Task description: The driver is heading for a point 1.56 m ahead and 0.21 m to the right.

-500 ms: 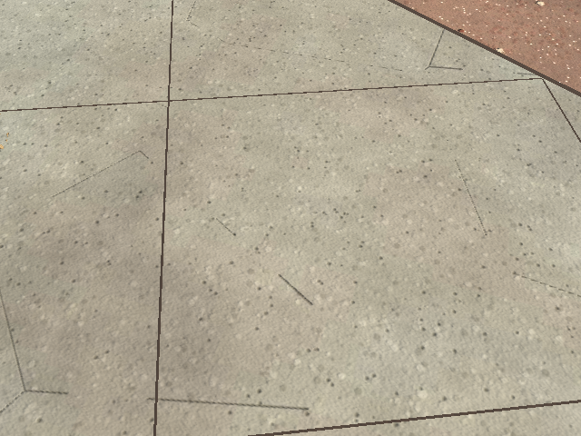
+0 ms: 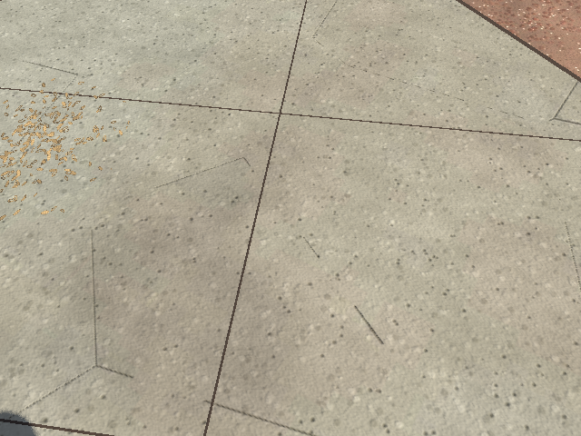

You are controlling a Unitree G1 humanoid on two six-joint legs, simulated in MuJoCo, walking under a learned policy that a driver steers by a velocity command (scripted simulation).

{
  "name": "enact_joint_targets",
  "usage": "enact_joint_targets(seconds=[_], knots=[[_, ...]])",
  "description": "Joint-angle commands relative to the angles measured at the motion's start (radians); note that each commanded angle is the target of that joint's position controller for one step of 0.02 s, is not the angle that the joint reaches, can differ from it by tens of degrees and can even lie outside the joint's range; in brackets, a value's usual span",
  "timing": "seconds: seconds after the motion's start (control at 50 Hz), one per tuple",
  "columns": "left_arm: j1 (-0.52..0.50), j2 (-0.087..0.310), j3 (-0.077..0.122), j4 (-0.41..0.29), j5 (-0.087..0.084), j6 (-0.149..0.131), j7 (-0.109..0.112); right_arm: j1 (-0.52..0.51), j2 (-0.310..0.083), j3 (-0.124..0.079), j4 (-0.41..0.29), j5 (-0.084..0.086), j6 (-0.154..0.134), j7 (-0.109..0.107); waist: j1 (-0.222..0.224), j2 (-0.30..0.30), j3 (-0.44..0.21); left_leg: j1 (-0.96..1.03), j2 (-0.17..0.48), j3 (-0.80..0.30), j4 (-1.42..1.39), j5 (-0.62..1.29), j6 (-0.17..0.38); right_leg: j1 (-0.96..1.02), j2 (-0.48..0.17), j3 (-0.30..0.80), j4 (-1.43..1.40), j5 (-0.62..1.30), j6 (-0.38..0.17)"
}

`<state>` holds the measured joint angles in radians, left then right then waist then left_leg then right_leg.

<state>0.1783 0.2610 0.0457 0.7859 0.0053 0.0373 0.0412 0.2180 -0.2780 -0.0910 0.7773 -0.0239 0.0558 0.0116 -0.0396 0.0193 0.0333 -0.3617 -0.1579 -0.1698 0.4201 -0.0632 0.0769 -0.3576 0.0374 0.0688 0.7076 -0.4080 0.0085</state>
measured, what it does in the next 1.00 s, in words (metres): steps on the spot: right foot, then left foot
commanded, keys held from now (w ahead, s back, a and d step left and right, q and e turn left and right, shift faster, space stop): q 0.08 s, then no key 0.14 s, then e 0.78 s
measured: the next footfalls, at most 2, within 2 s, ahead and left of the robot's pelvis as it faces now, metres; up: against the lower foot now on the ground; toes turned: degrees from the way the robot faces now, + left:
right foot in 0.04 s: +0.04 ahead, -0.12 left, +0.00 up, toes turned +6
left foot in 0.42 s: -0.01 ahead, +0.10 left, +0.00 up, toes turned +2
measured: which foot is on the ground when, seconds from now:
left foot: down 0.00-0.06, up 0.08-0.40, down 0.42-0.76, up 0.78-1.00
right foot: up 0.00-0.02, down 0.04-0.44, up 0.46-0.74, down 0.76-1.00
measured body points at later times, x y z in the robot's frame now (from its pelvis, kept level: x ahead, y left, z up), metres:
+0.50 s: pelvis -0.01 -0.01 +0.00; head +0.02 -0.01 +0.45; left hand +0.04 +0.25 -0.13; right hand +0.13 -0.27 -0.12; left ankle -0.05 +0.10 -0.74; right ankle -0.01 -0.12 -0.72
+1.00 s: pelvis -0.04 -0.06 +0.01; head +0.00 -0.09 +0.46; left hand +0.12 +0.20 -0.10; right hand +0.02 -0.35 -0.13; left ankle -0.01 +0.09 -0.67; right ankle -0.04 -0.12 -0.74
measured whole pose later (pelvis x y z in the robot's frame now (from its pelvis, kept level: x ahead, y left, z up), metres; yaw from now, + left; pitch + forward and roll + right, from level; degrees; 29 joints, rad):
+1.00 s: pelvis -0.04 -0.06 +0.01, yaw -14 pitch +0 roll +2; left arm 0.23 0.29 0.07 0.78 0.00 0.04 -0.01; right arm 0.14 -0.30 -0.05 0.82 -0.02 0.05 -0.02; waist 0.01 0.03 0.08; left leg -0.46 0.00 -0.03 0.98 -0.38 -0.03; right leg -0.22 0.10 0.09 0.42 -0.18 -0.09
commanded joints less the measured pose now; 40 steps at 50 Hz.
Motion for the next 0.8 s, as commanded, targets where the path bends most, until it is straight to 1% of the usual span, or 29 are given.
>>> enact_joint_targets(seconds=[0.02,0.04,0.06,0.08,0.1,0.12,0.14,0.16,0.2,0.24,0.28,0.3,0.34,0.38,0.4,0.42,0.44,0.46,0.48,0.5,0.52,0.56,0.62,0.68,0.72,0.74,0.76,0.78,0.8], knots=[[0.13,0.082,0.018,-0.035,-0.008,-0.026,0.013,-0.042,-0.142,-0.036,-0.061,0.011,-0.003,0.001,0.066,0.114,-0.084,0.026,0.231,-0.349,-0.153,-0.251,0.063,0.169,0.041,-0.024,-0.251,0.053,-0.043],[0.164,0.111,0.026,-0.029,0.0,-0.033,0.022,-0.049,-0.123,-0.03,-0.066,0.022,-0.005,-0.002,0.081,0.073,-0.074,-0.043,0.174,-0.308,-0.111,-0.338,0.007,0.26,-0.014,0.018,-0.401,0.084,-0.061],[0.135,0.201,0.043,-0.053,0.014,-0.034,0.031,0.017,-0.061,-0.017,-0.067,0.032,-0.008,-0.008,0.036,-0.122,-0.091,-0.124,0.07,-0.169,0.112,-0.461,-0.051,0.315,-0.252,0.256,-0.519,-0.071,-0.111],[0.011,0.268,0.056,-0.093,0.033,-0.031,0.026,-0.019,-0.097,-0.028,-0.077,0.019,-0.016,-0.015,0.036,-0.269,-0.001,-0.261,-0.056,0.062,0.345,-0.47,-0.076,0.175,-0.432,0.467,-0.581,-0.022,-0.217],[0.005,0.191,0.041,-0.094,0.033,-0.032,0.019,-0.032,-0.159,-0.042,-0.06,-0.015,-0.019,-0.016,0.027,-0.115,0.004,-0.191,0.036,0.023,0.52,-0.423,-0.085,0.106,-0.404,0.378,-0.529,0.137,-0.24],[-0.038,0.136,0.023,-0.099,0.023,-0.036,0.013,0.009,-0.139,-0.042,-0.04,-0.013,-0.018,-0.008,-0.013,-0.082,-0.012,-0.141,0.022,0.02,0.597,-0.37,-0.081,0.08,-0.328,0.265,-0.485,0.274,-0.212],[-0.061,0.119,0.017,-0.106,0.022,-0.039,0.007,0.052,-0.123,-0.037,-0.022,-0.01,-0.012,-0.001,-0.03,-0.092,-0.03,-0.127,0.02,0.026,0.672,-0.336,-0.088,0.1,-0.274,0.176,-0.456,0.375,-0.19],[-0.063,0.118,0.017,-0.108,0.018,-0.041,0.006,0.071,-0.115,-0.033,-0.011,-0.009,-0.004,0.007,-0.028,-0.136,-0.038,-0.143,0.019,0.039,0.729,-0.325,-0.094,0.134,-0.247,0.126,-0.435,0.454,-0.187],[-0.012,0.112,0.016,-0.1,0.018,-0.041,-0.001,0.049,-0.105,-0.024,-0.013,-0.001,0.004,0.012,0.008,-0.151,-0.039,-0.172,0.028,0.059,0.719,-0.336,-0.114,0.205,-0.229,0.082,-0.402,0.568,-0.198],[0.064,0.112,0.016,-0.07,0.016,-0.045,-0.003,-0.009,-0.079,-0.008,-0.025,0.004,0.007,0.007,0.053,-0.153,-0.039,-0.186,0.042,0.048,0.604,-0.351,-0.13,0.296,-0.241,0.093,-0.376,0.647,-0.213],[0.077,0.1,0.007,-0.045,0.016,-0.052,-0.007,-0.027,-0.039,0.015,-0.015,0.01,0.011,-0.001,0.06,-0.169,-0.057,-0.086,0.066,0.054,0.408,-0.369,-0.133,0.318,-0.232,0.088,-0.356,0.685,-0.205],[0.065,0.102,0.004,-0.037,0.016,-0.053,-0.012,-0.028,-0.026,0.026,-0.007,0.012,0.013,-0.006,0.056,-0.192,-0.064,-0.009,0.089,0.103,0.298,-0.386,-0.129,0.303,-0.22,0.083,-0.352,0.686,-0.197],[0.097,0.147,0.017,-0.01,0.018,-0.043,-0.024,-0.045,-0.045,0.028,0.002,0.022,0.012,-0.026,0.078,-0.237,-0.049,0.068,0.076,0.176,0.149,-0.385,-0.118,0.296,-0.207,0.122,-0.323,0.77,-0.198],[0.096,0.184,0.034,0.006,0.004,-0.034,-0.032,0.007,-0.063,0.026,0.027,0.026,-0.003,-0.044,0.04,-0.211,-0.047,0.161,0.084,0.179,-0.065,-0.179,-0.096,0.282,-0.204,0.154,-0.268,0.868,-0.168],[0.093,0.186,0.038,0.005,-0.004,-0.035,-0.032,0.03,-0.088,0.023,0.037,0.021,-0.017,-0.053,0.03,-0.18,-0.069,0.257,0.126,0.136,-0.144,-0.062,-0.081,0.233,-0.203,0.171,-0.254,0.814,-0.135],[0.092,0.156,0.031,-0.008,-0.012,-0.042,-0.035,0.046,-0.132,0.016,0.04,0.005,-0.033,-0.062,0.036,-0.111,-0.12,0.393,0.224,0.066,-0.124,0.01,-0.057,0.134,-0.18,0.16,-0.23,0.671,-0.1],[0.091,0.085,0.015,-0.035,-0.022,-0.049,-0.04,0.013,-0.207,0.002,0.035,0.003,-0.036,-0.066,0.069,0.08,-0.117,0.447,0.368,-0.047,-0.065,0.291,0.012,0.006,-0.074,0.057,-0.163,0.386,-0.063],[0.064,0.083,0.012,-0.025,-0.015,-0.037,-0.031,-0.004,-0.18,0.003,0.039,0.018,-0.033,-0.059,0.034,0.156,-0.103,0.372,0.446,-0.064,-0.056,0.349,0.095,0.002,-0.007,-0.028,-0.102,0.056,-0.053],[0.045,0.106,0.024,-0.019,-0.005,-0.023,-0.028,-0.025,-0.138,0.013,0.026,0.014,-0.036,-0.056,0.016,0.173,-0.067,0.339,0.477,-0.081,-0.078,0.349,0.14,-0.034,0.006,-0.048,0.053,-0.101,-0.05],[0.035,0.125,0.039,-0.016,-0.001,-0.01,-0.03,-0.03,-0.125,0.017,0.02,0.006,-0.036,-0.056,0.008,0.157,-0.033,0.311,0.486,-0.071,-0.093,0.378,0.166,-0.085,0.01,-0.055,0.198,-0.165,-0.047],[0.045,0.125,0.046,-0.011,0.001,0.001,-0.036,-0.039,-0.112,0.023,0.021,0.002,-0.034,-0.06,0.023,0.131,-0.007,0.282,0.469,-0.027,-0.094,0.411,0.164,-0.102,-0.002,-0.046,0.277,-0.162,-0.038],[0.073,0.097,0.042,-0.003,0.006,0.013,-0.048,-0.065,-0.112,0.024,0.023,0.0,-0.032,-0.065,0.051,0.136,0.005,0.269,0.415,0.061,-0.084,0.375,0.125,-0.096,-0.018,-0.053,0.259,-0.111,-0.018],[0.047,0.079,0.035,-0.015,0.004,0.019,-0.063,-0.069,-0.122,0.02,0.02,0.0,-0.031,-0.06,0.03,0.155,-0.009,0.269,0.401,0.11,-0.062,0.313,0.113,-0.048,-0.025,-0.094,0.144,-0.07,-0.001],[0.03,0.089,0.035,-0.04,-0.003,0.023,-0.072,-0.064,-0.16,0.006,0.026,-0.003,-0.031,-0.048,0.019,0.169,-0.031,0.265,0.431,0.11,-0.023,0.29,0.106,0.024,-0.026,-0.124,0.02,-0.044,-0.018],[0.069,0.087,0.037,-0.036,0.0,0.018,-0.073,-0.086,-0.174,0.0,0.023,0.004,-0.029,-0.043,0.052,0.14,-0.043,0.223,0.426,0.138,0.05,0.219,0.069,0.116,-0.008,-0.156,-0.127,0.06,-0.04],[0.089,0.096,0.039,-0.031,0.007,0.007,-0.067,-0.076,-0.168,-0.001,0.029,0.004,-0.029,-0.041,0.071,0.087,-0.047,0.164,0.402,0.171,0.128,0.096,0.022,0.195,0.001,-0.129,-0.242,0.17,-0.054],[0.11,0.171,0.056,-0.035,0.021,-0.009,-0.057,-0.037,-0.135,0.004,0.027,-0.002,-0.028,-0.035,0.073,-0.123,-0.052,0.038,0.32,0.258,0.346,-0.142,-0.047,0.28,-0.13,0.108,-0.395,0.273,-0.089],[0.152,0.334,0.092,-0.047,0.014,-0.017,-0.059,-0.097,-0.059,0.029,-0.049,0.001,-0.019,-0.043,0.086,-0.353,-0.042,-0.204,0.118,0.28,0.52,-0.594,-0.102,0.307,-0.406,0.494,-0.434,0.635,-0.249],[0.211,0.298,0.091,-0.024,0.007,-0.017,-0.06,-0.128,-0.092,0.026,-0.045,-0.003,-0.008,-0.055,0.12,-0.215,-0.079,-0.186,0.147,0.14,0.665,-0.607,-0.091,0.29,-0.413,0.496,-0.431,0.598,-0.327]])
